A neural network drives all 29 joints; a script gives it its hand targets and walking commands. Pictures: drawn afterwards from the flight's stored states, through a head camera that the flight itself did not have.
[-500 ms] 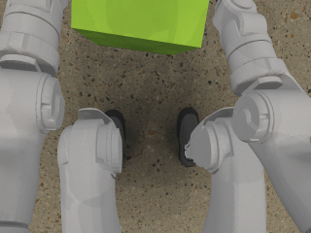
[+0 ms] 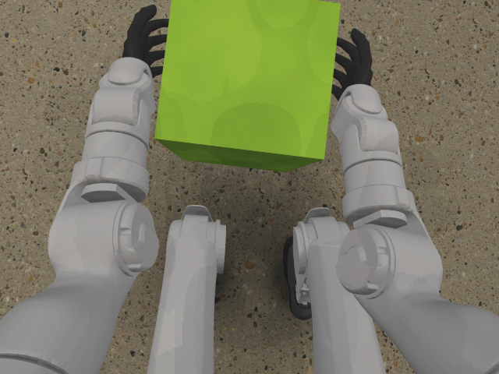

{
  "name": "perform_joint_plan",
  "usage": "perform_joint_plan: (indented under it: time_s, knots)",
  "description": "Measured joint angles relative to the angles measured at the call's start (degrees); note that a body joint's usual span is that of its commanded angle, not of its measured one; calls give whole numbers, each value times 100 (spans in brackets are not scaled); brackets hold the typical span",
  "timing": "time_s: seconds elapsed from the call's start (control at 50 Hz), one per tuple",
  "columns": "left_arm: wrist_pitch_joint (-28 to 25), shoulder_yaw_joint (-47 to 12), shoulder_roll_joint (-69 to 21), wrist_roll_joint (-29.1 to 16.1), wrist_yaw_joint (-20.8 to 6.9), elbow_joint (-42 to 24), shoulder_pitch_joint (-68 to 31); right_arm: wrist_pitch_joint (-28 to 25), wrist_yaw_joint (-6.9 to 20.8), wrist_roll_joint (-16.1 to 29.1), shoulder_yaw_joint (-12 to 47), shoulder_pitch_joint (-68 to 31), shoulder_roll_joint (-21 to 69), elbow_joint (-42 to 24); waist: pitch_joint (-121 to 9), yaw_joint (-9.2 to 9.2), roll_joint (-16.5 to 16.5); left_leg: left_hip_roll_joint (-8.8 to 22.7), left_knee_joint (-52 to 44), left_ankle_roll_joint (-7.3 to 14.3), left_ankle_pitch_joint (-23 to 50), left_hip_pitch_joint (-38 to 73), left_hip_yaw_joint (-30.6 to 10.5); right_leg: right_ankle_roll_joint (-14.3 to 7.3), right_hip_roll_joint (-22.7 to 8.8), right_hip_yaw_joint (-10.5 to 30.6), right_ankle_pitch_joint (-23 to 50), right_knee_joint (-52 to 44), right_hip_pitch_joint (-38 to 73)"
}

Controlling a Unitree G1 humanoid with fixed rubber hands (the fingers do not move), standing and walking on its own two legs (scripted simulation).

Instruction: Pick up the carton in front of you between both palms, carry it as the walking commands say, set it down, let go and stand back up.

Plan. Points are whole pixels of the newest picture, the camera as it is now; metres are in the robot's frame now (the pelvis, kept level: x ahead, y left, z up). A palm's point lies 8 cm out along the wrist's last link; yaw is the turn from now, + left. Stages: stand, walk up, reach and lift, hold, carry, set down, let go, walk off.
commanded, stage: reach and lift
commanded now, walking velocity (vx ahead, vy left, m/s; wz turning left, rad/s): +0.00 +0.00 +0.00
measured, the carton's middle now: (244, 99) +0.50 +0.04 -0.14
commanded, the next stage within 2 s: none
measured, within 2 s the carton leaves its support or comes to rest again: neither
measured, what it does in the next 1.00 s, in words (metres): rises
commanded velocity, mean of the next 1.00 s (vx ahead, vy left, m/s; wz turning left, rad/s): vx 0.00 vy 0.00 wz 0.00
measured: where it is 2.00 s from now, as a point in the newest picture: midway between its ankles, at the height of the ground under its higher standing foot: (250, 289)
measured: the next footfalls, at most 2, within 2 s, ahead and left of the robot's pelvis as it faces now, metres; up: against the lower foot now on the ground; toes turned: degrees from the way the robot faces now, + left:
none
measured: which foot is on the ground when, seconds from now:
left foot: down 0.00-1.00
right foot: down 0.00-1.00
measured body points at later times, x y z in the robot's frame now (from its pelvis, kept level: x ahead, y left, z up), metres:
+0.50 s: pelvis +0.03 +0.00 +0.12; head +0.24 +0.03 +0.52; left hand +0.49 +0.18 +0.06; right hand +0.49 -0.13 +0.07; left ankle +0.12 +0.12 -0.41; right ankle +0.12 -0.13 -0.41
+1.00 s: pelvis +0.08 +0.00 +0.26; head +0.17 +0.01 +0.70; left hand +0.44 +0.16 +0.22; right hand +0.45 -0.14 +0.23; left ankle +0.12 +0.12 -0.41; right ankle +0.12 -0.13 -0.41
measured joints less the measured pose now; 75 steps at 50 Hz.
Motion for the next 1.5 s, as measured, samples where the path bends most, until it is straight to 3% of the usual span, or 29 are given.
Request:
perform_joint_plan:
  time_s: [0.16, 0.4, 0.72, 1.04, 1.2, 1.38, 1.5]
  knots:
    - [26, 384, -383, 461, -95, -358, 342, 168, 171, -263, -50, 320, 103, -388, -364, 8, 24, 73, -756, 5, 128, 472, 7, -35, 87, 58, 180, -755, 426]
    - [202, 69, -708, 72, 6, -1379, 1616, 274, 157, 52, 513, 1326, 251, -969, -655, -19, -16, 111, -1639, 14, 55, 1635, 48, -96, 41, 121, 120, -1611, 1559]
    - [121, 78, -1208, 215, 81, -1481, 2931, 137, 349, -98, 710, 2532, 377, -765, -895, -55, 47, 118, -3329, 76, 168, 4110, 49, -181, -78, 169, 235, -3302, 4037]
    - [138, -72, -1591, 261, 90, -2000, 4330, 193, 512, -240, 1080, 3726, 535, -1025, -518, -30, 75, 177, -5553, 96, 651, 7132, 59, -283, -165, 246, 724, -5470, 7008]
    - [409, -257, -1705, 251, 92, -2366, 4968, 489, 562, -300, 1367, 4314, 572, -1333, -304, 7, 111, 213, -6787, 95, 997, 8802, 40, -324, -212, 259, 1066, -6684, 8664]
    - [1077, -503, -1866, 330, 166, -2996, 5441, 1183, 706, -369, 1682, 4653, 463, -1797, -4, 9, 162, 241, -7987, 105, 1402, 10518, -4, -347, -267, 242, 1469, -7895, 10392]
    - [1426, -388, -1898, 596, 54, -2901, 5264, 1515, 819, -676, 1524, 4462, 515, -1684, 233, -7, 170, 257, -8341, 108, 1563, 11136, -5, -354, -276, 247, 1633, -8249, 11008]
